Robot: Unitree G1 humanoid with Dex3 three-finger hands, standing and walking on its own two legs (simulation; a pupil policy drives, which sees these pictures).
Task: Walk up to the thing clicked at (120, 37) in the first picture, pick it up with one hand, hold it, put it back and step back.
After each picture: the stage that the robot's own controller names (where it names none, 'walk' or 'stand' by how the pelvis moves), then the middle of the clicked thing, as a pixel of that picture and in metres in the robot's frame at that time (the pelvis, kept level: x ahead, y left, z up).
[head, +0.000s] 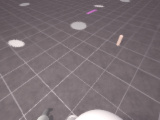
stand; (119, 40) +1.83 -0.65 -0.66
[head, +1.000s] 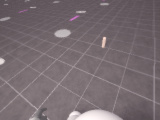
walk; (103, 42) +1.79 -0.15 -0.63
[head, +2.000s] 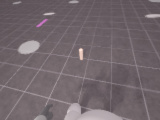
walk; (81, 54) +1.22 +0.25 -0.65
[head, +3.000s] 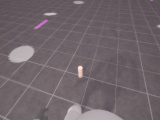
walk; (80, 72) +0.77 +0.20 -0.64
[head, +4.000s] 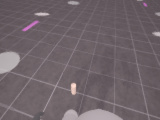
walk; (73, 89) +0.48 +0.18 -0.64
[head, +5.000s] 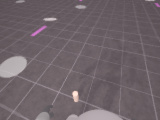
stand; (75, 96) +0.39 +0.18 -0.65
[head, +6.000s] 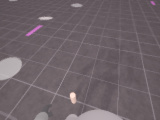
stand; (73, 98) +0.36 +0.20 -0.64
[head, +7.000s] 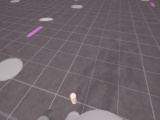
stand; (73, 98) +0.36 +0.20 -0.65
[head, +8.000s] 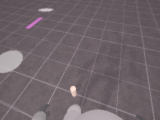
stand; (73, 91) +0.39 +0.20 -0.64
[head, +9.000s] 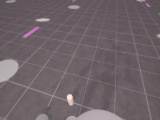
stand; (70, 100) +0.35 +0.23 -0.65
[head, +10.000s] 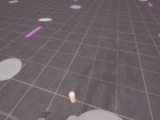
stand; (72, 97) +0.38 +0.21 -0.66
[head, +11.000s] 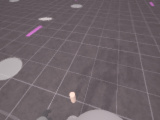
stand; (72, 97) +0.38 +0.21 -0.66
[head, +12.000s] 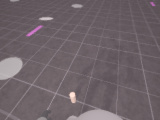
stand; (73, 97) +0.37 +0.20 -0.66
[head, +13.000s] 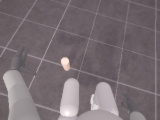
go down; (66, 64) +0.45 +0.22 -0.36
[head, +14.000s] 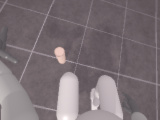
go down; (61, 56) +0.46 +0.24 -0.27
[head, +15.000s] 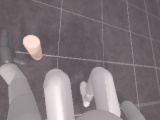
close in; (35, 50) +0.44 +0.29 -0.17
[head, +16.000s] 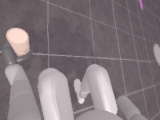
close; (21, 47) +0.44 +0.30 -0.16
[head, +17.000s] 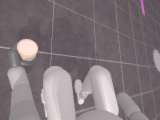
lift; (28, 53) +0.38 +0.29 -0.16
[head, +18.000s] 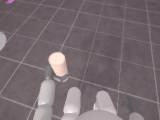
lift; (60, 70) +0.33 +0.19 +0.04
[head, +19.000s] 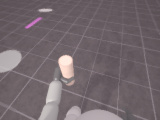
hold; (68, 72) +0.32 +0.16 +0.06
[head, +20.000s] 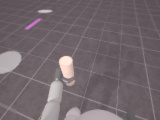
hold; (68, 73) +0.32 +0.16 +0.05
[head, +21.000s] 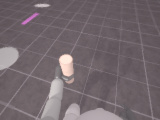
crouch; (68, 71) +0.34 +0.16 +0.03
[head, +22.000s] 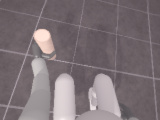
lower; (47, 47) +0.47 +0.25 -0.05
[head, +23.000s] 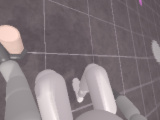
lower; (14, 46) +0.44 +0.31 -0.16
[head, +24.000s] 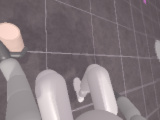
lower; (15, 44) +0.44 +0.32 -0.16
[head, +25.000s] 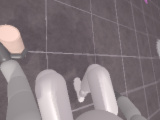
lower; (15, 46) +0.44 +0.32 -0.16
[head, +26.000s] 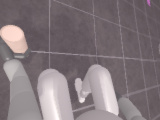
lower; (19, 46) +0.44 +0.32 -0.16
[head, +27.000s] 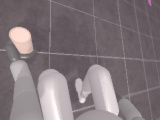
open; (25, 47) +0.44 +0.29 -0.15
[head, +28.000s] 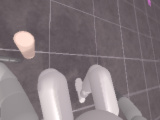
rise; (27, 48) +0.43 +0.29 -0.17
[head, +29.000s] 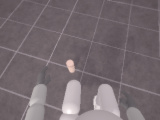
walk; (71, 66) +0.46 +0.20 -0.39
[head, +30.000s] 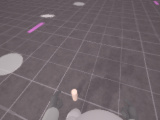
stand; (74, 95) +0.40 +0.17 -0.60
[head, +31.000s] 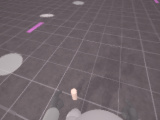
stand; (74, 94) +0.40 +0.18 -0.60
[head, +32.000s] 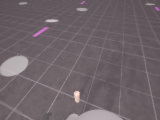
stand; (77, 96) +0.41 +0.16 -0.65
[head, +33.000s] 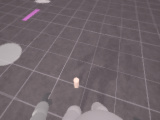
walk; (76, 83) +0.47 +0.13 -0.64
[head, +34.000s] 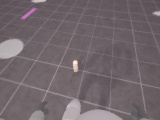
walk; (75, 66) +0.73 +0.24 -0.63
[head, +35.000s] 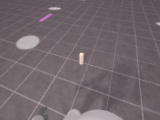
stand; (81, 58) +1.04 +0.20 -0.63
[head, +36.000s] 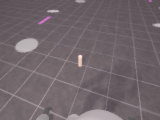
stand; (80, 61) +1.03 +0.21 -0.66
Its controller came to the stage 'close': yes
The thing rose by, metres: 0.68
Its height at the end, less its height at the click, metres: +0.00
